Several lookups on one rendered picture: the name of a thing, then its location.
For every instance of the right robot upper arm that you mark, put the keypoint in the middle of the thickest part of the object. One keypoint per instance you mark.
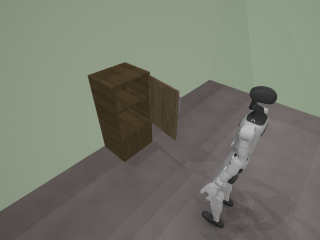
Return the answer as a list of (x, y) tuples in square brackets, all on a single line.
[(266, 110)]

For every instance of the robot left forearm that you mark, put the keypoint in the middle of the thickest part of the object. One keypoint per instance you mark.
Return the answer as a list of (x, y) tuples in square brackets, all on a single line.
[(231, 170)]

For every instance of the right robot foot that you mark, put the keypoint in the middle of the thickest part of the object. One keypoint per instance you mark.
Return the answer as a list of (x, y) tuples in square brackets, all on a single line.
[(229, 202)]

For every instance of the left robot hand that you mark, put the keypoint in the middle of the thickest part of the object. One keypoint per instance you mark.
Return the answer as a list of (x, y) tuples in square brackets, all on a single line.
[(210, 189)]

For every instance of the left robot upper arm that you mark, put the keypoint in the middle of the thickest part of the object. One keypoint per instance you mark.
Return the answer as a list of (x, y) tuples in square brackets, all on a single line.
[(245, 138)]

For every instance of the cupboard door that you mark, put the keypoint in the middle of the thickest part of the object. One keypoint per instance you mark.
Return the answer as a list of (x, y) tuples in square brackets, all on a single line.
[(164, 105)]

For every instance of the handle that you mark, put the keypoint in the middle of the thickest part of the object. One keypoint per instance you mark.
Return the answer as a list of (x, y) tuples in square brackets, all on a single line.
[(179, 103)]

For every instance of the robot right shin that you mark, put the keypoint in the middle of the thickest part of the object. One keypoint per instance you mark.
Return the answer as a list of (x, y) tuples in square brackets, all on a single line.
[(226, 191)]

